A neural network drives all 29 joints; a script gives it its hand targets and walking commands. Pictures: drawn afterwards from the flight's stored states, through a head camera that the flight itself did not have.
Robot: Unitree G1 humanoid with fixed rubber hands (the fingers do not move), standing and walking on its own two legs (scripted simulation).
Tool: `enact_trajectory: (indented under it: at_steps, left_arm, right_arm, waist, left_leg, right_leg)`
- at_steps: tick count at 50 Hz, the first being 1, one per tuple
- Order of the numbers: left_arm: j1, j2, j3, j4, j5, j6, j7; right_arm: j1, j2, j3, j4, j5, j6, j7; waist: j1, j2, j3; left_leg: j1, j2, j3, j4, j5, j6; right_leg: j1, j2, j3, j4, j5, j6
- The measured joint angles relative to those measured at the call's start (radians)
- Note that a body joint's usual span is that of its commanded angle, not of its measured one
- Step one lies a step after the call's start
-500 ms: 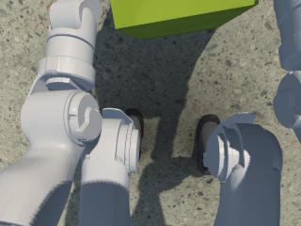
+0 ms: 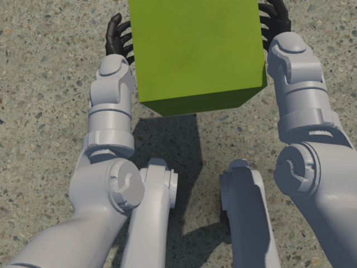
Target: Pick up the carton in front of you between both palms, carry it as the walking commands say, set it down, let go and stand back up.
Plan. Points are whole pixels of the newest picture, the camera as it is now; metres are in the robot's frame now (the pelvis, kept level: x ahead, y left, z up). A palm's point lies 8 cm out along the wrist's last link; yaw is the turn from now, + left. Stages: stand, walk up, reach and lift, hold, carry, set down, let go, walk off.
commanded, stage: reach and lift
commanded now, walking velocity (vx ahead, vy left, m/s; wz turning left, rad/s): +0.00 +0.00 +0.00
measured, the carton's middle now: (195, 60) +0.54 +0.00 -0.15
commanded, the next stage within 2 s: none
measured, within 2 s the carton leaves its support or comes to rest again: neither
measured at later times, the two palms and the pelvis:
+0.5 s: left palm (78, 38) +0.49 +0.15 +0.07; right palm (322, 16) +0.50 -0.15 +0.06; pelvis +0.02 +0.00 +0.11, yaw -1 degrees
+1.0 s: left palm out of the picture +0.44 +0.15 +0.22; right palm out of the picture +0.44 -0.15 +0.22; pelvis +0.07 +0.00 +0.25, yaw -1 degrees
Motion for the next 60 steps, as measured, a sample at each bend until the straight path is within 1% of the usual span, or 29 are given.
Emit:
enact_trajectory:
  at_steps: [3, 7, 16, 22, 29, 37, 50, 60]
  left_arm:
    - [0.006, -0.013, 0.017, -0.014, 0.034, 0.011, -0.011]
    - [0.02, -0.022, 0.017, -0.048, 0.043, 0.026, -0.018]
    - [0.124, -0.045, -0.037, -0.143, 0.011, 0.059, -0.019]
    - [0.233, -0.065, -0.068, -0.157, -0.002, 0.057, -0.02]
    - [0.35, -0.086, -0.086, -0.14, 0.0, 0.034, -0.027]
    - [0.462, -0.108, -0.106, -0.139, 0.012, 0.011, -0.039]
    - [0.661, -0.147, -0.167, -0.192, 0.012, -0.002, -0.047]
    - [0.818, -0.168, -0.226, -0.242, 0.014, 0.023, -0.052]
  right_arm:
    - [0.01, 0.016, -0.033, -0.012, -0.036, 0.006, 0.012]
    - [0.029, 0.036, -0.049, -0.051, -0.052, 0.017, 0.018]
    - [0.152, 0.076, -0.013, -0.182, -0.015, 0.057, 0.015]
    - [0.272, 0.11, 0.007, -0.218, -0.001, 0.061, 0.007]
    - [0.4, 0.154, 0.006, -0.224, -0.009, 0.039, 0.002]
    - [0.525, 0.196, 0.004, -0.243, -0.019, 0.015, 0.001]
    - [0.743, 0.244, 0.044, -0.316, -0.008, -0.002, 0.003]
    - [0.912, 0.272, 0.088, -0.381, -0.006, 0.022, 0.005]
  waist:
    - [0.001, -0.004, -0.018]
    - [-0.002, -0.004, -0.031]
    - [-0.006, 0.005, -0.084]
    - [-0.005, 0.006, -0.139]
    - [-0.005, 0.002, -0.182]
    - [-0.011, 0.0, -0.19]
    - [-0.02, 0.001, -0.154]
    - [-0.024, -0.001, -0.118]
  left_leg:
    - [0.026, -0.003, -0.003, -0.056, 0.025, 0.003]
    - [0.055, -0.008, -0.011, -0.111, 0.047, 0.001]
    - [0.153, -0.008, -0.021, -0.213, 0.05, 0.005]
    - [0.277, -0.002, -0.022, -0.298, 0.037, 0.014]
    - [0.456, 0.004, -0.028, -0.42, 0.038, 0.022]
    - [0.669, 0.009, -0.038, -0.575, 0.062, 0.032]
    - [1.059, 0.022, -0.051, -0.865, 0.124, 0.051]
    - [1.418, 0.037, -0.057, -1.13, 0.192, 0.066]
  right_leg:
    - [0.027, 0.001, 0.003, -0.057, 0.025, -0.001]
    - [0.058, 0.0, 0.003, -0.114, 0.046, 0.0]
    - [0.16, -0.003, 0.005, -0.221, 0.048, 0.001]
    - [0.284, -0.005, 0.011, -0.308, 0.037, -0.004]
    - [0.463, -0.009, 0.016, -0.43, 0.039, -0.012]
    - [0.678, -0.016, 0.02, -0.588, 0.063, -0.02]
    - [1.074, -0.033, 0.032, -0.886, 0.126, -0.027]
    - [1.434, -0.05, 0.044, -1.155, 0.196, -0.035]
